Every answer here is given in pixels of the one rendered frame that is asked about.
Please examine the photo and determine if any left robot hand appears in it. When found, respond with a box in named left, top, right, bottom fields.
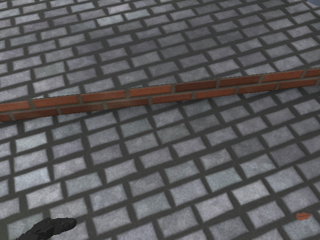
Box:
left=16, top=217, right=77, bottom=240

